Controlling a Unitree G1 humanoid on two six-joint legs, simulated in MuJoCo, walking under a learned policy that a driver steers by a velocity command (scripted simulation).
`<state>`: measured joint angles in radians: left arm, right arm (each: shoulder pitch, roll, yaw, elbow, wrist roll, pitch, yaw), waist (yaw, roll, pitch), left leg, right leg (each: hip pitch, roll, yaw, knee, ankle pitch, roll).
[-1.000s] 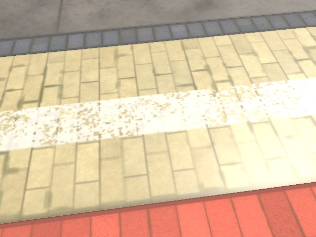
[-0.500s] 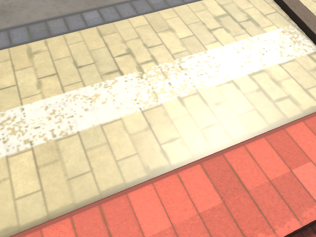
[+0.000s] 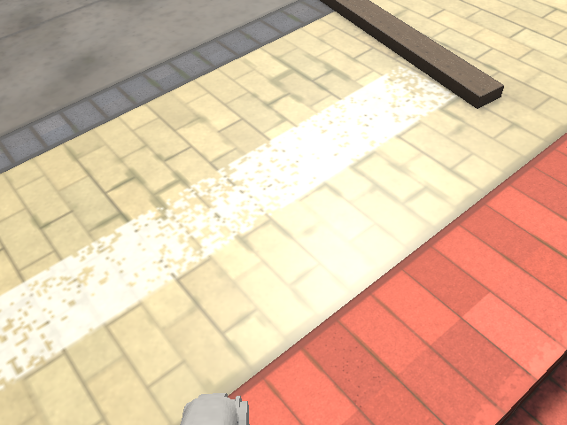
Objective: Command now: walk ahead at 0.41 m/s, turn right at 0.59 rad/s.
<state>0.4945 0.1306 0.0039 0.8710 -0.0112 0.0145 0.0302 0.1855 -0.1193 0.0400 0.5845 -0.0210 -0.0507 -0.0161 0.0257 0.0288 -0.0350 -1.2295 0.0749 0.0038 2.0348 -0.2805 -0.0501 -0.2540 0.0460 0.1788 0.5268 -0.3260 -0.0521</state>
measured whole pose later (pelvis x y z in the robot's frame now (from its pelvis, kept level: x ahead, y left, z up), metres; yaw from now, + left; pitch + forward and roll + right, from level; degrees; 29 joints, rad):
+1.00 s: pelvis +0.51 -0.03 +0.14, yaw -5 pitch +1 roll -2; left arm 0.36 0.22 0.06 0.81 0.03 -0.11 -0.03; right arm 0.15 -0.29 -0.07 0.75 0.04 -0.05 0.01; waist 0.05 0.05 -0.01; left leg -0.77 0.12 -0.10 1.14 -0.07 0.03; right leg -0.06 0.05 -0.19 0.27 -0.22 -0.06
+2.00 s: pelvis +1.09 +0.03 +0.14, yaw +26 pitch +3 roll -1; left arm 0.28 0.24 0.05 0.77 0.01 -0.09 -0.01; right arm 0.15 -0.28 -0.05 0.65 0.00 -0.04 -0.01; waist 0.05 0.04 0.04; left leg -0.59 0.02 -0.08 0.94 -0.33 -0.04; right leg -0.24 0.04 -0.01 0.36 -0.17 -0.04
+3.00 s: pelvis +1.16 +0.06 +0.13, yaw -5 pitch +3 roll +1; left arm 0.17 0.30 0.07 0.59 -0.02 0.05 0.03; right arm 0.10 -0.27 -0.08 0.72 0.01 -0.02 -0.01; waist 0.02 -0.02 0.01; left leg -0.32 -0.04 -0.08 0.55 -0.28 -0.04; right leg -0.36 0.12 0.21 0.55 -0.22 -0.03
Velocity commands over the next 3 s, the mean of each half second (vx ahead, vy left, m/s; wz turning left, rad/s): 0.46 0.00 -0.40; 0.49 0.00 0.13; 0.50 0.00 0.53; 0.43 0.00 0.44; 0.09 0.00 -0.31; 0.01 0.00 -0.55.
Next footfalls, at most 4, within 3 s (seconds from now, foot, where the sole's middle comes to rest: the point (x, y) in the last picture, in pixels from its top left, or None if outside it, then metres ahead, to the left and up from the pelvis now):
0.14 left None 0.19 0.17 -0.64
0.70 right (380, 408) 0.50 -0.12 -0.64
1.26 left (290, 268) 0.86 0.08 -0.64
1.76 right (330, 178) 1.18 -0.04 -0.64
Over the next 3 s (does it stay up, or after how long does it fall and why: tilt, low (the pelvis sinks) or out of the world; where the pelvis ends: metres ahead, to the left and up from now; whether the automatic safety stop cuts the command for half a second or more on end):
stays up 1.16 0.06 0.13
